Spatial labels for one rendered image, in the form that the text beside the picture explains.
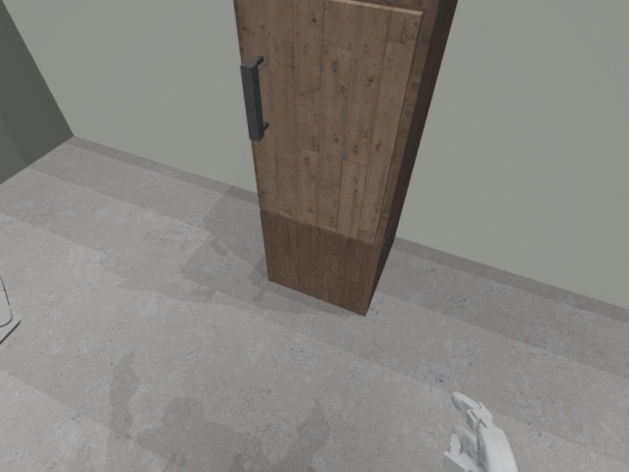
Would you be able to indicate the right robot hand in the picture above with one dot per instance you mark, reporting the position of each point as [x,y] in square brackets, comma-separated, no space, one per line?
[490,451]

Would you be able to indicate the cupboard door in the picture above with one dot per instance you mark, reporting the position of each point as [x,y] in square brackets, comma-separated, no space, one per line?
[333,82]

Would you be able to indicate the left robot hand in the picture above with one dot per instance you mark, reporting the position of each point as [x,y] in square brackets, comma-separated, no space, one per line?
[9,320]

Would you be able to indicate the handle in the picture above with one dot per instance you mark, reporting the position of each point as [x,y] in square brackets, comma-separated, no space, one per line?
[250,81]

